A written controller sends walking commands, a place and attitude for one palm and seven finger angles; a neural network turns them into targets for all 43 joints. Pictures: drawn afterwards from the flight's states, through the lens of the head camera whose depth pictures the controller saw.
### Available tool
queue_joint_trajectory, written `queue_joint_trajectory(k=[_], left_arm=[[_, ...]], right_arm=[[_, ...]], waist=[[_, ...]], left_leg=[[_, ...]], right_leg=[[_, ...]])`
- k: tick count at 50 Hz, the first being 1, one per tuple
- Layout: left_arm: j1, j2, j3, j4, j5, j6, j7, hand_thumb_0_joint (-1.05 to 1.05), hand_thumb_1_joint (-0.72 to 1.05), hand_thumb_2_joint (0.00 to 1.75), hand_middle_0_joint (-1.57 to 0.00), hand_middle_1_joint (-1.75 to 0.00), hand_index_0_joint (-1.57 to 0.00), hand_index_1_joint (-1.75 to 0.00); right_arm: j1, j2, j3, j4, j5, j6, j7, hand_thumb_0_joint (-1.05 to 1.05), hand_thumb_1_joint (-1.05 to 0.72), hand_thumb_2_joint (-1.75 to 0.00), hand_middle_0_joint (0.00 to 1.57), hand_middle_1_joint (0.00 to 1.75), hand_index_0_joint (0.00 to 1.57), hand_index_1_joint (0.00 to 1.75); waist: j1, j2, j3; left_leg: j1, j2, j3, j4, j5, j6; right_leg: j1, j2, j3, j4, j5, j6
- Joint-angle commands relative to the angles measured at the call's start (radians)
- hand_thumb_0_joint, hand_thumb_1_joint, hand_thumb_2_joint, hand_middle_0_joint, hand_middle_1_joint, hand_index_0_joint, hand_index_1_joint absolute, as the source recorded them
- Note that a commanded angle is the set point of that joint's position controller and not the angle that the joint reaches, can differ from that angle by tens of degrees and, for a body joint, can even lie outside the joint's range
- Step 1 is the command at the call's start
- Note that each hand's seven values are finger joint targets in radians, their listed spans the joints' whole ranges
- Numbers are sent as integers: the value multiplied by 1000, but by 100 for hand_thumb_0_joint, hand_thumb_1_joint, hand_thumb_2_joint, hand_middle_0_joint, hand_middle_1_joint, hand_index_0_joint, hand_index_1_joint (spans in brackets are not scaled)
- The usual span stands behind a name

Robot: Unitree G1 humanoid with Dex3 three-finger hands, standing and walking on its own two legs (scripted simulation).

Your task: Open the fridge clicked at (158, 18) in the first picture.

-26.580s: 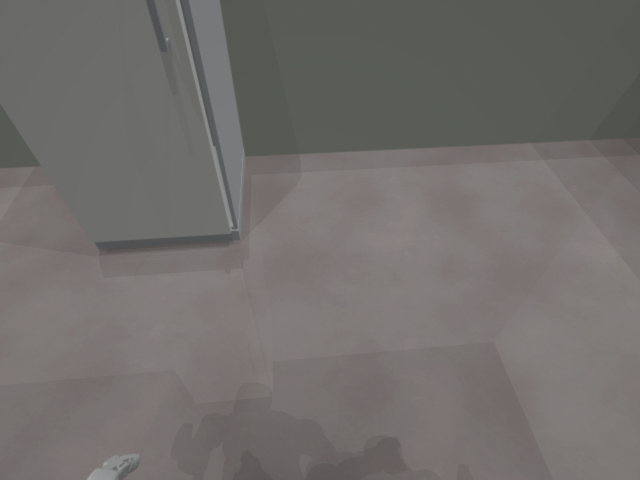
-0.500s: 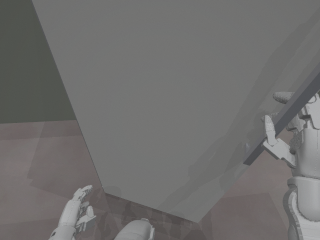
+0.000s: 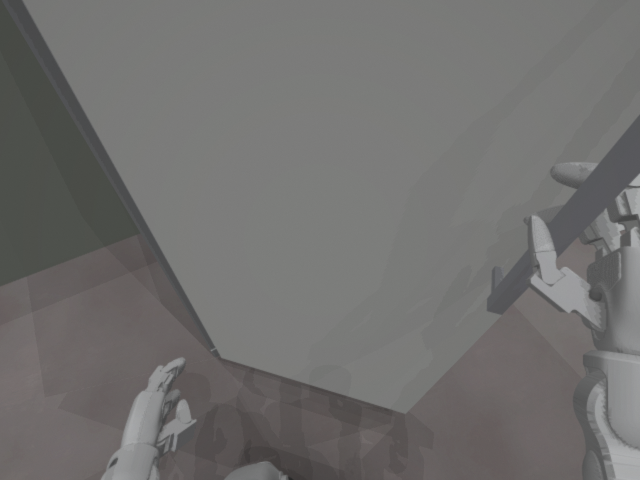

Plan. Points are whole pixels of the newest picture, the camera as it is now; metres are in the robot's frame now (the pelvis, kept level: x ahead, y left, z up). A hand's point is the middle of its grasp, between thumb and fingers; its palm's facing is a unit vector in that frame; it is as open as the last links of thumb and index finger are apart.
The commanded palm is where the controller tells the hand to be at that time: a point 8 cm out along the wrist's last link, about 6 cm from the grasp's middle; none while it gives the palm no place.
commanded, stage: walk backward, drawing the door open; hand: right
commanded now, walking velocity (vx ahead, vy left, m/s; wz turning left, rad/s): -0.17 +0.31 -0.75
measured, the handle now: (613, 152) +0.33 -0.17 +0.29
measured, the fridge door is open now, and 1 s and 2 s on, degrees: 46 77 76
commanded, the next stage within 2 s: stop walking and hold the door back in 0.88 s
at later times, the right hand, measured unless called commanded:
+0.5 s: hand (471, 446) +0.14 -0.07 +0.20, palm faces +0.52 +0.81 -0.27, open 7.0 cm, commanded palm +0.09 -0.10 +0.21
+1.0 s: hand out of the picture +0.07 +0.01 +0.20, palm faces +0.75 +0.63 -0.21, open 6.8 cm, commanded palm +0.02 -0.01 +0.19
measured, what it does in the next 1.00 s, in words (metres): steps to the left, turning right: left foot, then right foot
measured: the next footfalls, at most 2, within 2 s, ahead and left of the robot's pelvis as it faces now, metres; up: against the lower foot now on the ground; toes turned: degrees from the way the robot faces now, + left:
left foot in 0.34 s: -0.01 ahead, +0.30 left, +0.00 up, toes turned -11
right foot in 0.64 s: -0.09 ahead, +0.15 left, +0.00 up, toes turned -35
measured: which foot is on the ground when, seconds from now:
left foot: down 0.00-0.00, up 0.02-0.32, down 0.34-0.64, up 0.66-1.00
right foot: down 0.00-0.34, up 0.36-0.62, down 0.64-1.00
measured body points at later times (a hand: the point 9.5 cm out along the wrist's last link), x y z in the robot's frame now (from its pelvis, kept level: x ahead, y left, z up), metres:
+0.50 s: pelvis -0.08 +0.19 +0.01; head -0.02 +0.18 +0.45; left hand +0.14 +0.38 -0.10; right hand +0.11 -0.11 +0.22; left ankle -0.05 +0.31 -0.72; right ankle -0.11 +0.09 -0.63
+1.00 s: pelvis -0.08 +0.36 +0.01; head -0.03 +0.31 +0.45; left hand +0.18 +0.40 -0.09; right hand +0.03 -0.02 +0.21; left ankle +0.03 +0.50 -0.71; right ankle -0.13 +0.17 -0.72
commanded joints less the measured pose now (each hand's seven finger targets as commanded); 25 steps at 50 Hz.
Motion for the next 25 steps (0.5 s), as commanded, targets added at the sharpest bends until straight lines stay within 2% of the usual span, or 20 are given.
queue_joint_trajectory(k=[1,2,3,4,5,6,7,8,11,12,14,15,16,17,18,19,20,21,23,25], left_arm=[[20,108,42,-122,7,-69,-11,0,90,90,-20,-30,-20,-30],[-23,91,37,-114,7,-77,-26,0,90,90,-20,-30,-20,-30],[-73,90,35,-117,-2,-78,-26,0,90,90,-20,-30,-20,-30],[-75,103,50,-90,-14,-80,-29,0,90,90,-20,-30,-20,-30],[-80,108,54,-66,-18,-81,-33,0,90,90,-20,-30,-20,-30],[-68,109,58,-61,-19,-85,-37,0,90,90,-20,-30,-20,-30],[-62,107,56,-54,-29,-84,-41,0,90,90,-20,-30,-20,-30],[-52,106,55,-57,-32,-83,-43,0,90,90,-20,-30,-20,-30],[-48,113,52,-65,-47,-79,-48,0,90,90,-20,-30,-20,-30],[-69,105,49,-77,-51,-81,-52,0,90,90,-20,-30,-20,-30],[-94,101,48,-83,-50,-78,-55,0,90,90,-20,-30,-20,-30],[-100,86,43,-85,-55,-77,-56,0,90,90,-20,-30,-20,-30],[-56,60,39,-72,-62,-72,-55,0,90,90,-20,-30,-20,-30],[-94,15,30,-86,-60,-64,-51,0,90,90,-20,-30,-20,-30],[-137,26,27,-83,-56,-70,-34,0,90,90,-20,-30,-20,-30],[-133,17,7,-64,-31,-69,-27,0,90,90,-20,-30,-20,-30],[-116,54,45,-50,-38,-63,-22,0,90,90,-20,-30,-20,-30],[-145,52,46,-50,-38,-52,-23,0,90,90,-20,-30,-20,-30],[-156,21,14,-74,-29,-44,-9,0,90,90,-20,-30,-20,-30],[-145,21,11,-88,-22,-34,-1,0,90,90,-20,-30,-20,-30]], right_arm=[[-275,-135,-69,-238,-12,-213,0,0,-90,-90,45,140,45,140],[-260,-156,-102,-245,-13,-216,20,0,-90,-90,45,140,45,140],[-303,-178,-107,-304,-9,-209,37,0,-90,-90,45,140,45,140],[-323,-166,-113,-282,-13,-208,33,0,-90,-90,45,140,45,140],[-317,-124,-80,-234,-6,-200,34,0,-90,-90,45,140,45,140],[-334,-111,-77,-230,-4,-191,32,0,-90,-90,45,140,45,140],[-314,-86,-59,-196,7,-176,33,0,-90,-90,45,140,45,140],[-324,-83,-58,-194,16,-167,34,0,-90,-90,45,140,45,140],[-360,-118,-94,-174,27,-152,31,0,-90,-90,45,140,45,140],[-362,-118,-98,-163,29,-154,29,0,-90,-90,45,140,45,140],[-357,-158,-153,-136,37,-159,19,0,-90,-90,45,140,45,140],[-358,-175,-166,-140,39,-161,17,0,-90,-90,45,140,45,140],[-350,-230,-205,-147,37,-156,9,0,-90,-90,45,140,45,140],[-352,-272,-221,-174,35,-159,7,0,-90,-90,45,140,45,140],[-354,-316,-266,-165,27,-171,1,0,-90,-90,45,140,45,140],[-372,-302,-270,-141,27,-170,-4,0,-90,-90,45,140,45,140],[-296,-296,-284,-124,33,-162,7,0,-90,-90,45,140,45,140],[-298,-262,-244,-169,40,-167,12,0,-90,-90,45,140,45,140],[-301,-232,-236,-190,42,-192,6,0,-90,-90,45,140,45,140],[-297,-217,-224,-196,46,-192,-1,0,-90,-90,45,140,45,140]], waist=[[1,-240,-325],[4,-95,-298],[2,-68,-254],[-6,-43,-211],[-11,-53,-173],[-18,-70,-191],[-15,-131,-210],[-14,-188,-235],[4,-318,-243],[-2,-343,-241],[-28,-318,-246],[-41,-229,-265],[-25,-15,-292],[-44,304,-290],[-67,362,-284],[-56,208,-255],[-40,252,-269],[-33,187,-243],[-42,168,-228],[-42,192,-241]], left_leg=[[-386,-10,-250,587,-381,-149],[-369,-13,-320,638,-292,-127],[-366,23,-332,605,-258,-130],[-354,29,-339,588,-188,-138],[-315,25,-330,563,-115,-145],[-226,22,-311,483,-72,-143],[-133,-3,-281,425,-47,-148],[-48,-22,-257,357,-39,-149],[82,-61,-205,197,-83,-167],[141,-68,-197,141,-122,-171],[309,-96,-155,-48,-121,-172],[393,-79,-145,-179,-39,-167],[360,-11,-176,-313,27,-141],[377,203,-344,-364,58,-52],[240,354,-494,-367,172,40],[219,369,-401,-312,307,70],[234,342,-395,-288,269,69],[303,308,-311,-234,372,70],[384,274,-185,-198,605,79],[367,269,-150,-182,659,74]], right_leg=[[549,-603,800,-237,1150,-258],[461,-577,722,-223,1007,-275],[355,-527,658,-224,885,-248],[296,-478,552,-216,754,-228],[229,-430,468,-221,649,-200],[189,-375,386,-213,587,-164],[147,-321,302,-214,533,-126],[115,-284,276,-225,467,-106],[43,-264,310,-277,226,-112],[-5,-267,341,-279,159,-118],[-116,-234,338,-228,36,-94],[-157,-168,296,-154,-51,-61],[-87,-39,185,45,-121,-8],[-248,44,102,374,-262,38],[-303,41,132,714,-342,26],[-350,0,159,807,-315,24],[-338,-15,156,863,-278,40],[-357,-29,131,835,-244,54],[-327,-34,54,651,-252,54],[-224,-36,15,454,-253,36]])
